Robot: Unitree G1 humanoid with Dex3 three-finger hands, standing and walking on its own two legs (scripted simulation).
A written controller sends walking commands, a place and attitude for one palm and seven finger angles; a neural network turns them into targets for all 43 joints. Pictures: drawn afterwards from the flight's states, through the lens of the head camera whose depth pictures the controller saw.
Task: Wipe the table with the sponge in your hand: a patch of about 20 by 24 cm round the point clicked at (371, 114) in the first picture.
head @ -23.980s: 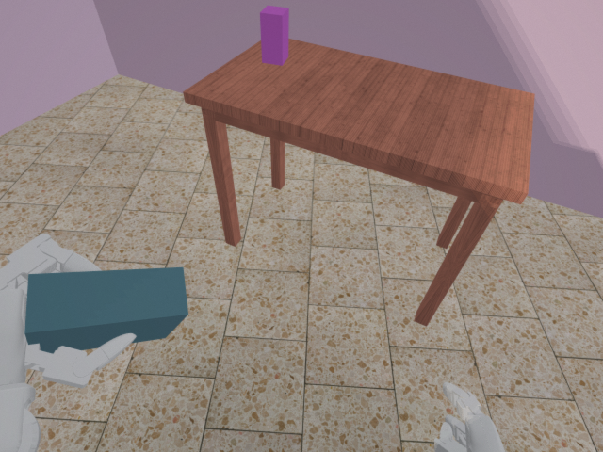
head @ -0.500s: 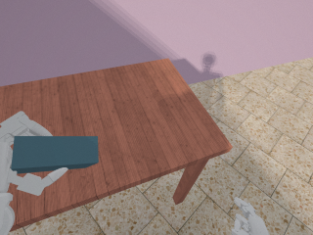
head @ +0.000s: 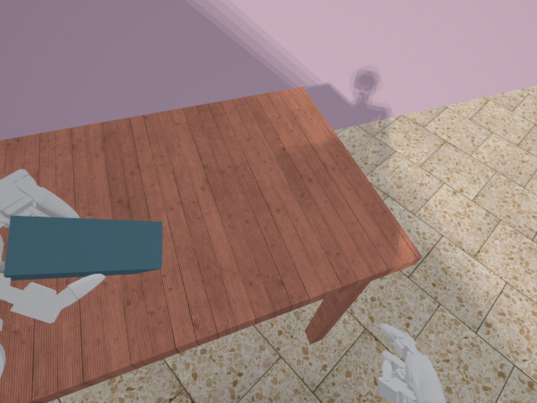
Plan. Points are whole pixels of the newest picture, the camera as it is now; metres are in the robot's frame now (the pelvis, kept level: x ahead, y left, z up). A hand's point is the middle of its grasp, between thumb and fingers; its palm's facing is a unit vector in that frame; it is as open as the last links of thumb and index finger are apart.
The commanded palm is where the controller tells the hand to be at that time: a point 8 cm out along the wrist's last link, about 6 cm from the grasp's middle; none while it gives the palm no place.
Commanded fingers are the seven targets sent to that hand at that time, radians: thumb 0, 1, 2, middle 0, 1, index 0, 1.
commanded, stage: come to a stop and stand still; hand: left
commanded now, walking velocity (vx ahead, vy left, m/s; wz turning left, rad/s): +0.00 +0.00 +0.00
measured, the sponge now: (108, 250) +0.25 +0.21 +0.14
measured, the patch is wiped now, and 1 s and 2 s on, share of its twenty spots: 0.00 0.00 0.00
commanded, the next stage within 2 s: look again from close up in 0.12 s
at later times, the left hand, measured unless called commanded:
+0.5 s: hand (50, 277) +0.20 +0.24 +0.17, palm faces +0.34 -0.85 -0.40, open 9.5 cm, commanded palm +0.14 +0.27 +0.18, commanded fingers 0.00 0.10 1.30 -1.20 -1.60 -1.20 -1.60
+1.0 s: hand (66, 284) +0.19 +0.22 +0.16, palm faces +0.33 -0.83 -0.45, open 9.5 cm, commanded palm +0.13 +0.26 +0.18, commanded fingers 0.00 0.10 1.30 -1.20 -1.60 -1.20 -1.60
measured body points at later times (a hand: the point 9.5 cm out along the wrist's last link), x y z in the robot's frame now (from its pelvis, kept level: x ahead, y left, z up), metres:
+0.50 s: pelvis -0.02 -0.01 +0.01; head +0.01 +0.01 +0.45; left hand +0.17 +0.28 +0.19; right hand +0.17 -0.22 -0.06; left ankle -0.05 +0.03 -0.73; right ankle +0.02 -0.12 -0.73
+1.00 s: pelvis -0.03 -0.02 +0.01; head -0.01 +0.00 +0.46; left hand +0.17 +0.27 +0.19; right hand +0.14 -0.25 -0.06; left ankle -0.05 +0.03 -0.73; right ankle +0.02 -0.12 -0.73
